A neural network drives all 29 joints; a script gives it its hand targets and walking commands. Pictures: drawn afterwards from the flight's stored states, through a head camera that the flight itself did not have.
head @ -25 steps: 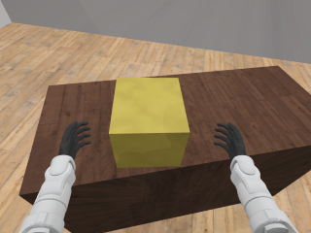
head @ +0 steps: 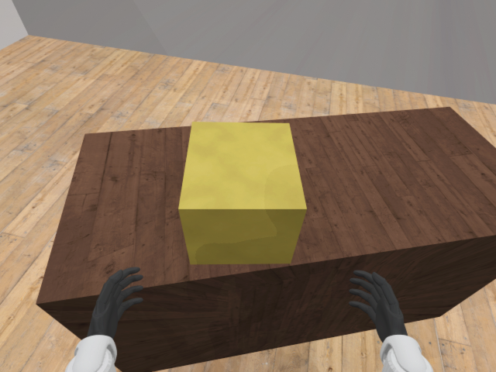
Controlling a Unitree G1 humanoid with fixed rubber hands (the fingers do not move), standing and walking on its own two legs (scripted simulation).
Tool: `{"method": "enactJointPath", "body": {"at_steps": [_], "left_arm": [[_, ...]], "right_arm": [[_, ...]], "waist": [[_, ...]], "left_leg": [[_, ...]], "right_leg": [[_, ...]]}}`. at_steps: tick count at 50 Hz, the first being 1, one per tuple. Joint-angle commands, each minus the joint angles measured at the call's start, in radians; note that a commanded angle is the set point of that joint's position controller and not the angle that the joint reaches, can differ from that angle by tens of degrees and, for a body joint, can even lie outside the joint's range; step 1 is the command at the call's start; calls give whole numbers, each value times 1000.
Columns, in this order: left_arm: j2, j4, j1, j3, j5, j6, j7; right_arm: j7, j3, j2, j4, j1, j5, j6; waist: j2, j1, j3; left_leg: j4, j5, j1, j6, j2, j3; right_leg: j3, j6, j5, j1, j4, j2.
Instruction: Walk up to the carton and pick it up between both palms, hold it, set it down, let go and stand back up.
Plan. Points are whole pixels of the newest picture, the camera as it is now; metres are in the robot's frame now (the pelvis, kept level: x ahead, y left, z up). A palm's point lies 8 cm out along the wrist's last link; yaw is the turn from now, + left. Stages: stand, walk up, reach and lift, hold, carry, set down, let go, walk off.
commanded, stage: set down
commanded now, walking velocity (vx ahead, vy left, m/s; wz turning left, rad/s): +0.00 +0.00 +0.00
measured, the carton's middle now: (240, 192) +0.47 +0.03 -0.01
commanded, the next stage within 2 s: let go in 0.56 s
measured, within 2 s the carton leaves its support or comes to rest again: neither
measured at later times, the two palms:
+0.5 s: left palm out of the picture +0.13 +0.24 -0.10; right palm out of the picture +0.13 -0.20 -0.10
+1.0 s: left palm (123, 329) +0.21 +0.23 -0.08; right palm (369, 347) +0.19 -0.20 -0.08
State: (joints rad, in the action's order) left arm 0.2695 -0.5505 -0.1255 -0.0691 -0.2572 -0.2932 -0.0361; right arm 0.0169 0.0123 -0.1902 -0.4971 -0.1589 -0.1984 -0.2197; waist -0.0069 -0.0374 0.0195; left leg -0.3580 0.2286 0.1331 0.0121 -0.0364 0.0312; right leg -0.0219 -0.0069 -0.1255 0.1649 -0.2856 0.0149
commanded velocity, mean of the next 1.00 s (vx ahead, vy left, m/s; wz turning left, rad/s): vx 0.00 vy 0.00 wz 0.00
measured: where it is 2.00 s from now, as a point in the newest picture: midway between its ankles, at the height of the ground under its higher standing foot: outside the picture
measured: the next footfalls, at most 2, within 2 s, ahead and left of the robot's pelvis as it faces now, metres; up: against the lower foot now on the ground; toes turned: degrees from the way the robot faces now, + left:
none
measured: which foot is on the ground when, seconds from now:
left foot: down 0.00-1.00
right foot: down 0.00-1.00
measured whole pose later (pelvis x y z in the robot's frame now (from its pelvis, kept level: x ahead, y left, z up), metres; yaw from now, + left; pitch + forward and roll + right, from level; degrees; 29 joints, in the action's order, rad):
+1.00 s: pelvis +0.05 +0.01 +0.00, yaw -1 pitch +3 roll -2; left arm 0.16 -0.30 -0.23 0.05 0.04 0.27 0.00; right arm -0.03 -0.04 -0.13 -0.64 -0.22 -0.13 -0.15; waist -0.03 -0.03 -0.02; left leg -0.27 0.24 0.08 0.02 -0.05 0.05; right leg 0.00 0.00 -0.10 0.09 -0.13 0.03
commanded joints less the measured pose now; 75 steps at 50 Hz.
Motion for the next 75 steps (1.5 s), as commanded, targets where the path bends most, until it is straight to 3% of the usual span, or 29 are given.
{"method": "enactJointPath", "body": {"at_steps": [1, 13, 16, 20, 24, 28, 32, 35, 40, 48, 50, 63, 67, 68, 69, 71, 72, 73, 75], "left_arm": [[128, 169, 77, 49, 12, -58, -4], [105, 237, -144, 47, 79, 93, 11], [76, 201, -213, 55, 140, 151, 22], [55, 198, -239, 78, 209, 215, 25], [50, 236, -206, 94, 256, 213, 7], [48, 254, -216, 98, 264, 204, -13], [32, 271, -215, 117, 273, 267, -1], [14, 279, -209, 130, 283, 342, 15], [-29, 295, -168, 142, 299, 468, 31], [-27, 409, -86, 151, 300, 543, 28], [-17, 412, -70, 155, 296, 550, 30], [-32, 353, -11, 130, 260, 593, 55], [-15, 310, -10, 120, 255, 568, 44], [53, 122, -204, 143, 302, 402, 26], [87, 79, -206, 156, 314, 322, 25], [73, 51, -194, 153, 318, 250, 26], [21, 24, -195, 144, 330, 241, 19], [12, 13, -177, 137, 325, 233, 19], [21, -11, -159, 139, 313, 229, 24]], "right_arm": [[8, 34, -105, 170, 76, 11, -77], [21, 55, -76, 99, -145, 68, -64], [19, 69, -59, 0, -190, 87, -55], [4, 64, -54, -83, -200, 102, -87], [-5, 59, -48, -86, -144, 119, -166], [-17, 47, -60, -123, -145, 128, -228], [-35, 8, -50, -195, -142, 95, -212], [-49, -13, -45, -238, -129, 65, -167], [-56, -22, -44, -222, -96, 45, -53], [-51, 1, -86, 17, -63, 71, 42], [-51, 8, -83, 53, -60, 78, 57], [-17, 29, -35, 48, -45, 120, 155], [-12, 45, -27, 43, -32, 161, 137], [-21, 88, -175, -97, -199, 279, 181], [-24, 86, -175, -113, -226, 298, 199], [-22, 81, -147, -121, -191, 281, 203], [-25, 70, -121, -140, -191, 297, 189], [-22, 68, -115, -162, -201, 275, 185], [-12, 70, -116, -195, -197, 252, 176]], "waist": [[18, -6, 102], [35, -10, 31], [48, -7, -30], [35, -18, -27], [30, -37, 88], [34, -30, 207], [42, -17, 224], [55, -10, 193], [58, -2, 112], [40, 2, 183], [38, 6, 177], [32, 14, 45], [8, 13, 65], [24, 17, 60], [-37, 41, 5], [-55, 35, -1], [-2, 31, 12], [15, 39, -3], [6, 33, 13]], "left_leg": [[80, -83, 147, 35, 40, 32], [53, -165, 129, 65, 31, 38], [59, -178, 126, 76, 26, 34], [38, -278, 99, 88, 23, 30], [-2, -391, 32, 90, 29, 32], [-43, -552, -28, 95, 34, 29], [-49, -700, -75, 102, 38, 23], [-25, -731, -94, 108, 44, 22], [35, -687, -88, 106, 45, 24], [30, -689, -104, 102, 58, 39], [33, -634, -91, 97, 60, 39], [57, -346, 9, 71, 39, 42], [55, -260, 43, 51, 38, 50], [-7, -87, 61, 14, -60, -14], [-1, 51, 107, 0, -58, -35], [1, 42, 60, -9, -67, -38], [13, 43, 67, -4, -80, -55], [16, 49, 117, -7, -68, -62], [12, 1, 134, -13, -64, -70]], "right_leg": [[54, -19, 56, -199, 3, 5], [51, -20, 103, -153, -7, 19], [50, -25, 86, -135, 8, 23], [47, -17, 118, -110, 1, 33], [40, -6, 170, -76, -21, 48], [36, 10, 260, -48, -36, 64], [46, 20, 380, -56, -6, 65], [48, 23, 407, -89, 44, 62], [47, 21, 386, -161, 106, 50], [21, 25, 392, -222, 87, 65], [20, 24, 374, -219, 77, 65], [32, 1, 134, -136, 36, 33], [33, 3, 80, -132, 10, 25], [48, 26, -9, -81, -26, -120], [67, 33, -78, -52, -9, -124], [101, 26, -54, 25, -20, -127], [82, 35, -8, 15, -45, -105], [84, 32, 35, -19, -61, -107], [94, 15, 112, -50, -94, -115]]}}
